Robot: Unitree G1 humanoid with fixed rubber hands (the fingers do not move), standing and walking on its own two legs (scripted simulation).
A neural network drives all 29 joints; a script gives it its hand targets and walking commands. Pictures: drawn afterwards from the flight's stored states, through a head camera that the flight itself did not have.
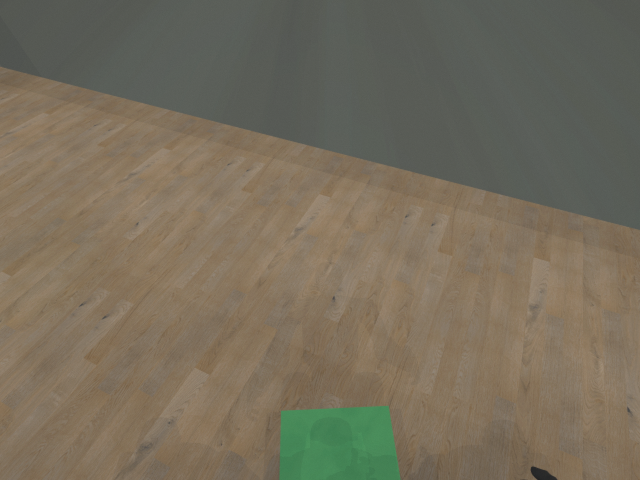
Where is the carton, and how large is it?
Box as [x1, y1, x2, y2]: [279, 406, 400, 479]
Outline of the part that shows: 388,406 281,411 279,479 400,479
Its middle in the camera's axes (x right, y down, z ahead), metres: +0.05 +0.59 +1.05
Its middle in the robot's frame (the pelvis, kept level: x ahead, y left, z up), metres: +0.35 -0.01 -0.70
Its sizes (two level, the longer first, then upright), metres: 0.299 0.201 0.148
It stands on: the floor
